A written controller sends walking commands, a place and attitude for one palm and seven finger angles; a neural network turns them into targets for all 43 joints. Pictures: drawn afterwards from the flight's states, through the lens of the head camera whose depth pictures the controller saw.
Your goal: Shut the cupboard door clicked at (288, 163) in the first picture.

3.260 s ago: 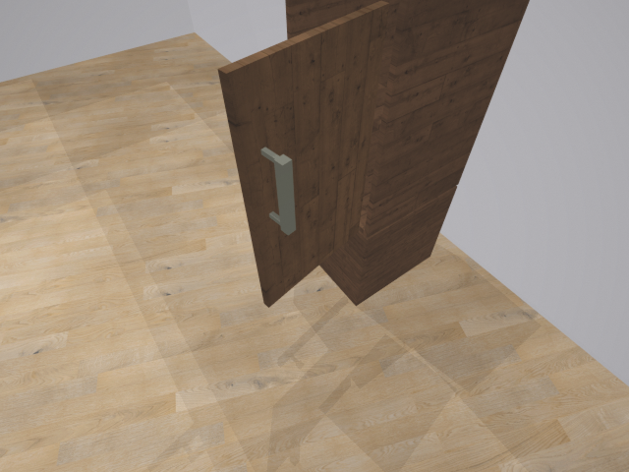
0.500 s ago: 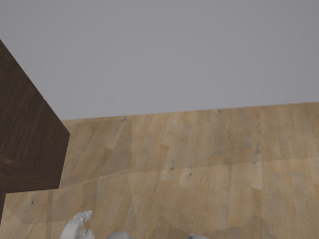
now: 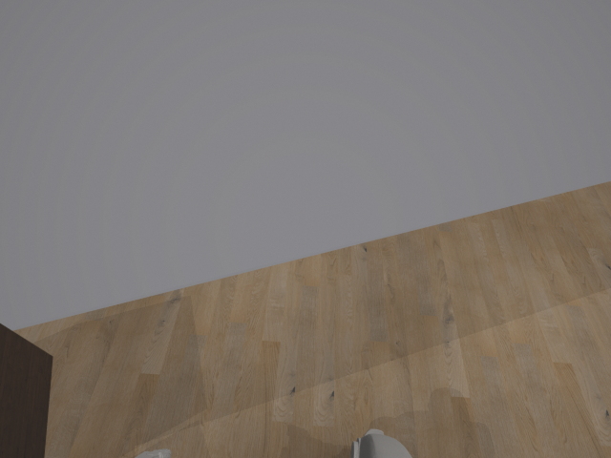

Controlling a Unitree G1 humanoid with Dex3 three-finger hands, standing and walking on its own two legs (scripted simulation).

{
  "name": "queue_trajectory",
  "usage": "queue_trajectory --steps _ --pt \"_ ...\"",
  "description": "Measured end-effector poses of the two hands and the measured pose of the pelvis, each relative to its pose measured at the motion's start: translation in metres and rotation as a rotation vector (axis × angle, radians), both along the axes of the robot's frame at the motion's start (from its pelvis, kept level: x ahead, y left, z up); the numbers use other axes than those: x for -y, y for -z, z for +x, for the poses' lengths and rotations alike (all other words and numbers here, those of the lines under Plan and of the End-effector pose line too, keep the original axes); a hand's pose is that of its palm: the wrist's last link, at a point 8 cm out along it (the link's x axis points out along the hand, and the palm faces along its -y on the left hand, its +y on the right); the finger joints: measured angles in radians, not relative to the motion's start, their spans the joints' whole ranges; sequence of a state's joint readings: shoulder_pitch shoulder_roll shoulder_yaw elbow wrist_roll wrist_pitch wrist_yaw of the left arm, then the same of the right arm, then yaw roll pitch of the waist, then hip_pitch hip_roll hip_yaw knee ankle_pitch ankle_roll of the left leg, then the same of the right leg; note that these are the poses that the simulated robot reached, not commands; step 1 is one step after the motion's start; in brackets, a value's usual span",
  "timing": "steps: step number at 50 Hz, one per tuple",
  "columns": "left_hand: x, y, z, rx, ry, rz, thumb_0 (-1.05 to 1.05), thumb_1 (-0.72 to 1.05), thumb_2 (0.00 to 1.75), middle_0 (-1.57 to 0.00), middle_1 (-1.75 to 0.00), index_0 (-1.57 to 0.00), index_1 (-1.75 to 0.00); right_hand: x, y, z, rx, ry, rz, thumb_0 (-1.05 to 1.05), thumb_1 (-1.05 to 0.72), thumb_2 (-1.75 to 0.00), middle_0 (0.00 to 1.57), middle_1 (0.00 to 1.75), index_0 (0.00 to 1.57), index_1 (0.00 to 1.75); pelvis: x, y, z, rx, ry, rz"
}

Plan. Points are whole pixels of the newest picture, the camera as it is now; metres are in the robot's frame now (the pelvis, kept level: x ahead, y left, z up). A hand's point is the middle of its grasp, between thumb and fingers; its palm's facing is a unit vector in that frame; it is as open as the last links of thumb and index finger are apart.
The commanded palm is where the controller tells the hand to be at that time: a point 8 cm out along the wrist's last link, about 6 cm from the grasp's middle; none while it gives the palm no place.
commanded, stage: walk to a spot facing it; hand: left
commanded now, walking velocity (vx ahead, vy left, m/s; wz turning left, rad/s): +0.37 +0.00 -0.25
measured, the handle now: out of the picture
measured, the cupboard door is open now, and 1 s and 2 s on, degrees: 100 100 100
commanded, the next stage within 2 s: turn to face it in 0.54 s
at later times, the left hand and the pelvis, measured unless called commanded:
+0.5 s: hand (216, 380) +0.26 +0.16 -0.20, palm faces -0.05 -0.98 -0.18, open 7.3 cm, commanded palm none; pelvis +0.25 -0.03 -0.02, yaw -5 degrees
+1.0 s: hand (264, 260) +0.50 +0.10 -0.19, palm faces +0.09 -0.98 -0.20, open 7.2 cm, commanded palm none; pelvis +0.44 -0.09 -0.02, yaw +4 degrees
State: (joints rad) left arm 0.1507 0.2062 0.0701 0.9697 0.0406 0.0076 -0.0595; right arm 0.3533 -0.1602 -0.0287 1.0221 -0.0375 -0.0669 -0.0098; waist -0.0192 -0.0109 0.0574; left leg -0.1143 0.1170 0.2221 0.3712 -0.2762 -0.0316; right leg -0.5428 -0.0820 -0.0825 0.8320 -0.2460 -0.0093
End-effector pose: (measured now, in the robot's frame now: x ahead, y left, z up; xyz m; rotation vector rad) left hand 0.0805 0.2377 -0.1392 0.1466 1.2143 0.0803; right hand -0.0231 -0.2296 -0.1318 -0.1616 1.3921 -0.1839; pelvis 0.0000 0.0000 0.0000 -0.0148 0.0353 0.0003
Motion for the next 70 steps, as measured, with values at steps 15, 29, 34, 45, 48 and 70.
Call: queue_trajectory --steps 15,29,34,45,48,70 --pt "0.048 0.003 0.145 0.014 0.027 0.054 -0.02 0.95 0.9 -0.21 -0.3 -0.2 -0.3 0.047 0.013 0.129 -0.037 0.107 0.022 0.0 -0.91 -0.9 0.19 0.3 0.2 0.3 0.045 0.006 0.142 0.018 0.044 0.016" --pt "0.039 0.02 0.228 -0.169 0.016 0.033 0.0 0.92 0.9 -0.2 -0.3 -0.2 -0.3 0.039 0.015 0.335 0.203 0.05 0.005 -0.01 -0.92 -0.9 0.19 0.3 0.2 0.3 0.039 0.015 0.283 0.021 0.097 0.033" --pt "0.064 0.004 0.312 -0.066 0.059 0.039 0.01 0.93 0.9 -0.2 -0.3 -0.2 -0.3 0.057 0.021 0.333 0.067 0.095 0.03 -0.01 -0.93 -0.9 0.2 0.3 0.2 0.3 0.057 0.009 0.328 0.02 0.115 0.028" --pt "0.096 0.005 0.4 0.019 -0.043 0.063 -0.01 0.95 0.9 -0.21 -0.3 -0.2 -0.3 0.095 0.021 0.416 -0.072 0.041 0.032 0.0 -0.92 -0.9 0.19 0.3 0.2 0.3 0.092 0.009 0.412 0.022 -0.018 0.034" --pt "0.092 0.012 0.405 -0.008 -0.082 0.051 -0.01 0.94 0.9 -0.21 -0.3 -0.2 -0.3 0.095 0.017 0.466 -0.012 -0.021 0.021 0.0 -0.91 -0.9 0.19 0.3 0.2 0.3 0.092 0.01 0.43 0.019 -0.057 0.034" --pt "0.128 -0.014 0.431 0.045 -0.321 0.142 0.0 0.91 0.9 -0.2 -0.3 -0.2 -0.3 0.15 0.019 0.687 0.169 -0.326 0.017 0.0 -0.91 -0.9 0.19 0.3 0.2 0.3 0.15 0.012 0.503 0.012 -0.32 0.058"
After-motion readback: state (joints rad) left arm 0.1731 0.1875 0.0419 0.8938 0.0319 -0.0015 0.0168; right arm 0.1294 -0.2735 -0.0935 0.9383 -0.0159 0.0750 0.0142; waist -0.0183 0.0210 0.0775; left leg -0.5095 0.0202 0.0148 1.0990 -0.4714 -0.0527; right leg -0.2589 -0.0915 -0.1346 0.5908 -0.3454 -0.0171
